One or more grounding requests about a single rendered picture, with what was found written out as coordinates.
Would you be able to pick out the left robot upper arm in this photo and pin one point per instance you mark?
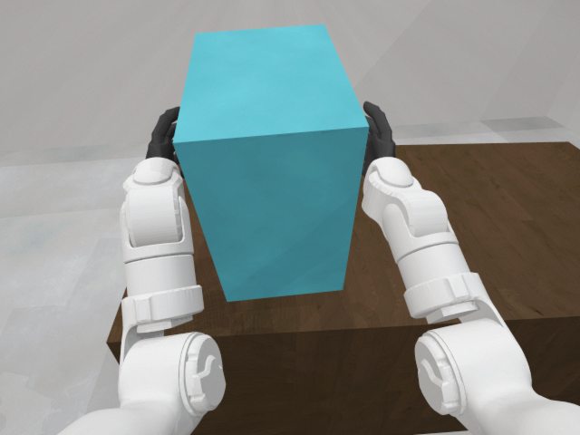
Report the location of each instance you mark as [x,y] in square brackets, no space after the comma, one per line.
[167,385]

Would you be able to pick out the right robot forearm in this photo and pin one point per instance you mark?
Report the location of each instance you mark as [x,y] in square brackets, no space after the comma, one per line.
[439,284]

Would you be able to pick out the right robot upper arm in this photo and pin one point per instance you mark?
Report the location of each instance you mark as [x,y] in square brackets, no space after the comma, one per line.
[475,372]

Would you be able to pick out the left robot hand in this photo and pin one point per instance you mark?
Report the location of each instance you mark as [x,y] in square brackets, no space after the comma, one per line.
[161,144]

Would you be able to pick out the carton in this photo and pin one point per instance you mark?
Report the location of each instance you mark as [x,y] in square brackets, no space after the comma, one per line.
[271,141]

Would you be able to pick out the pedestal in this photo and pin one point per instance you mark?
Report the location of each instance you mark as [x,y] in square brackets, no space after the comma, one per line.
[343,362]

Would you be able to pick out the right robot hand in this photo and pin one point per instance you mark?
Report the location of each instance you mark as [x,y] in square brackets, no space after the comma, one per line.
[379,142]

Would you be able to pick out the left robot forearm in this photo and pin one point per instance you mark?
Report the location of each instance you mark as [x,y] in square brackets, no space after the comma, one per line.
[157,249]

